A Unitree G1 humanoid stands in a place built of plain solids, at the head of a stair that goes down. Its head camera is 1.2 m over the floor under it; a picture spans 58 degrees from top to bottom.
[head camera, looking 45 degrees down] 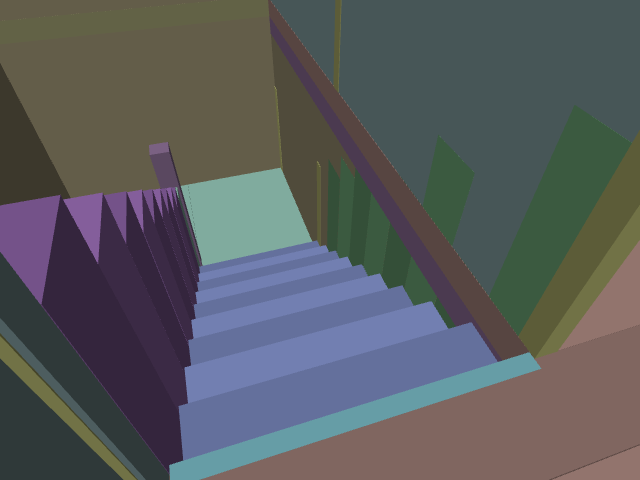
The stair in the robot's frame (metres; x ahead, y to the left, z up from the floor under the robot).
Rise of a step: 0.18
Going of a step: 0.25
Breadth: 1.09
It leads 17 degrees to the left of straight ahead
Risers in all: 10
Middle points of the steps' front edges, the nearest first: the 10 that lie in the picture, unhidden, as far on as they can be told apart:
0.54 -0.13 0.00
0.78 -0.06 -0.18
1.02 0.02 -0.37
1.26 0.09 -0.55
1.50 0.17 -0.74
1.74 0.24 -0.92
1.97 0.32 -1.10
2.21 0.39 -1.29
2.45 0.47 -1.47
2.69 0.54 -1.66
